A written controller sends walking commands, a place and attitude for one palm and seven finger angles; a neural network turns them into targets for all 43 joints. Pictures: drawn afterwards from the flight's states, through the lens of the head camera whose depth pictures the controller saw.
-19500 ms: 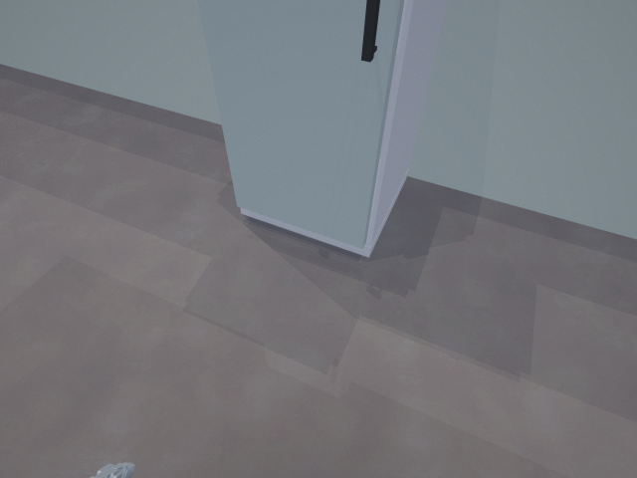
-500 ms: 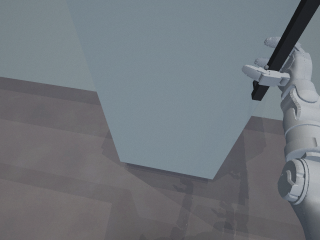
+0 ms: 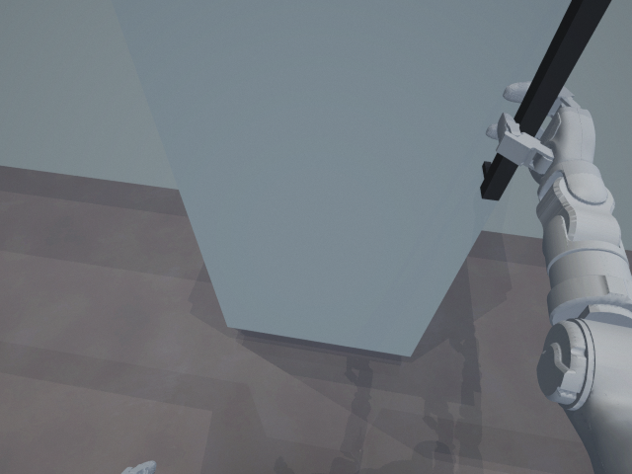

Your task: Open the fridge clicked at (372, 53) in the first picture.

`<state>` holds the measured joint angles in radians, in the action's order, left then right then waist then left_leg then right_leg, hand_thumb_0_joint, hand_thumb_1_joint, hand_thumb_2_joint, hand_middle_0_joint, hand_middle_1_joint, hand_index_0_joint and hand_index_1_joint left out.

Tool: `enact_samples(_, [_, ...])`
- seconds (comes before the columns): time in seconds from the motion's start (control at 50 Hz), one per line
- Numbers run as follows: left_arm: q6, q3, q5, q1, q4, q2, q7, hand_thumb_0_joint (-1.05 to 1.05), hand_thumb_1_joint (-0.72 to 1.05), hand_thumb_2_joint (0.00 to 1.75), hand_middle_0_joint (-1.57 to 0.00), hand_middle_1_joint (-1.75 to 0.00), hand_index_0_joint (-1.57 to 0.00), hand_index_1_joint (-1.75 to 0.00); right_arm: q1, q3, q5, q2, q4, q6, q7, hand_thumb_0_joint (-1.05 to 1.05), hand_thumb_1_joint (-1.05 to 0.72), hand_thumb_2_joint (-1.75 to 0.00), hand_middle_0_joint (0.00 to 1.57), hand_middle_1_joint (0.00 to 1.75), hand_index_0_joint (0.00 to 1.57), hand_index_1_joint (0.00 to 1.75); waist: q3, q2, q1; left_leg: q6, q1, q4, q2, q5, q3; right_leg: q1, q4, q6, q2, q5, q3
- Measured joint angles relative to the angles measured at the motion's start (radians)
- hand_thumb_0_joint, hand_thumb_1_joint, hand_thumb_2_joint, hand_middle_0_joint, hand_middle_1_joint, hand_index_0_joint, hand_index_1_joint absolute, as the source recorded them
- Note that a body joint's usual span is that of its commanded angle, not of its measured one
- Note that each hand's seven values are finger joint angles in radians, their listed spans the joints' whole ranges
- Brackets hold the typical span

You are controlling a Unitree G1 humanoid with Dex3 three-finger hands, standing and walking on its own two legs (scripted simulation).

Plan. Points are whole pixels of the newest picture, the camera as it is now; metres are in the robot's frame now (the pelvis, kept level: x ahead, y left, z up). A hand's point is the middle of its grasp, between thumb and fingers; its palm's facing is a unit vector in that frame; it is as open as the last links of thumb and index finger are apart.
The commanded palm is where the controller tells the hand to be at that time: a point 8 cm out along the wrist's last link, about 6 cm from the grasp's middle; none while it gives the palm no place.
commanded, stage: grip the handle and tug to test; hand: right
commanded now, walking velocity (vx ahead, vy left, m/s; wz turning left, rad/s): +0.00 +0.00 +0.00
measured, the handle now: (531, 94) +0.53 -0.19 +0.23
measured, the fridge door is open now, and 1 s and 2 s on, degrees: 0 0 32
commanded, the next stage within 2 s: pull the door a little, standing still in 0.54 s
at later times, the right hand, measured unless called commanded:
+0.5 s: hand (508, 138) +0.48 -0.16 +0.20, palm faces +0.06 +1.00 +0.01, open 5.7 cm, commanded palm +0.44 -0.20 +0.19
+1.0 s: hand (507, 141) +0.48 -0.16 +0.20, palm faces +0.05 +1.00 +0.02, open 5.8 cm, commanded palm +0.41 -0.21 +0.19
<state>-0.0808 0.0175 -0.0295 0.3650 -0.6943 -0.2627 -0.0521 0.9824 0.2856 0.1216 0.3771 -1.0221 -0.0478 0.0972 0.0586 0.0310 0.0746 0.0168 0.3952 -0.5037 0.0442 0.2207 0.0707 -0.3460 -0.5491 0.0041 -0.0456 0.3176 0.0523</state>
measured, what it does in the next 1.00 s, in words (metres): stands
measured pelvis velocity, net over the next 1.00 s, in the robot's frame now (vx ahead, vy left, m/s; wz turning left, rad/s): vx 0.03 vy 0.00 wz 0.04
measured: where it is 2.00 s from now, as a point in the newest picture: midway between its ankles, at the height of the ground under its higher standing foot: outside the picture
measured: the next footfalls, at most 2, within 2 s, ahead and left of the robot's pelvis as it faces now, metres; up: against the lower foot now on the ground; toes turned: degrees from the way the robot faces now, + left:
none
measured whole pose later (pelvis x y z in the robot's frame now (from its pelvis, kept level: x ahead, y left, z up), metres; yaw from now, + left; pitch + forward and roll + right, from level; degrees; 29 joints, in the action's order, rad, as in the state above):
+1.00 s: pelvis +0.03 +0.00 +0.01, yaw +3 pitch +5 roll +1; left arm -0.01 0.01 -0.05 0.31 -0.62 -0.25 -0.05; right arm 0.70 0.31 0.15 0.33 -0.60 0.14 0.09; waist 0.08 0.05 0.05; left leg 0.02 0.30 -0.44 0.03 0.23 0.03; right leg -0.22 -0.46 0.01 -0.06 0.32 0.09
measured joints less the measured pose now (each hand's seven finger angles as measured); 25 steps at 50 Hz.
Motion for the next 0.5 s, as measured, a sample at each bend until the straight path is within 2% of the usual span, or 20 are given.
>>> enact_samples(0.22, [-0.001,-0.001,0.002,0.009,-0.011,0.000,0.000,0.01,0.90,0.90,-0.20,-0.30,-0.20,-0.30,0.000,-0.003,0.001,0.001,-0.002,-0.004,0.001,0.01,-0.71,-0.81,0.39,1.40,0.39,1.40,0.001,0.000,-0.002,-0.002,0.002,-0.003,0.000,0.003,0.002,-0.001,0.001,0.002,0.000,0.000,-0.002])
enact_samples(0.38, [0.010,-0.002,-0.006,0.012,0.001,-0.002,0.000,0.01,0.90,0.90,-0.20,-0.30,-0.20,-0.30,-0.057,0.011,0.010,0.006,0.063,0.021,0.008,0.01,-0.72,-0.80,0.37,1.40,0.37,1.40,0.005,0.004,0.001,-0.002,-0.016,0.010,-0.008,0.001,-0.011,0.026,0.017,0.003,-0.006,0.002,0.012])
enact_samples(0.5, [0.021,-0.004,-0.012,0.004,0.012,-0.003,-0.004,0.01,0.90,0.90,-0.20,-0.30,-0.20,-0.30,-0.092,0.007,0.018,-0.005,0.127,0.051,0.008,0.01,-0.73,-0.79,0.36,1.40,0.37,1.40,0.005,0.006,-0.006,-0.002,-0.031,0.020,-0.010,0.003,-0.014,0.043,0.029,0.003,-0.007,0.003,0.015])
